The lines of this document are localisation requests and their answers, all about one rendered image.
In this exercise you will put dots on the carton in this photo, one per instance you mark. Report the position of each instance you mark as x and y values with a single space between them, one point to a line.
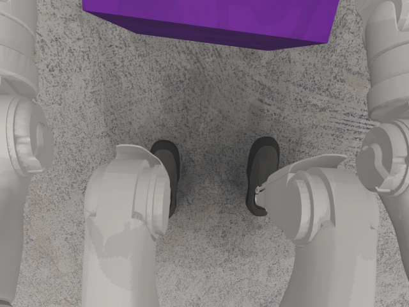
255 24

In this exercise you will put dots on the left robot thigh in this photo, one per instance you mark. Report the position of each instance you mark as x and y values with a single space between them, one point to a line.
119 250

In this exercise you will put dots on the robot left foot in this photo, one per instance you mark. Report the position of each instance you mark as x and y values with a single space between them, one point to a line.
168 154

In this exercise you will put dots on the left robot forearm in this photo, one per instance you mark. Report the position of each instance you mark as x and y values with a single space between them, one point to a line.
18 73

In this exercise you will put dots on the right robot forearm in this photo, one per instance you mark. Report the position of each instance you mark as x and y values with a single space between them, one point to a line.
386 41

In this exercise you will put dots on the left robot upper arm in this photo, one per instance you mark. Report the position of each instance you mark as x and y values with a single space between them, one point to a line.
26 148

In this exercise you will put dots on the right robot upper arm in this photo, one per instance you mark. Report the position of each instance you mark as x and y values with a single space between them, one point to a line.
383 167

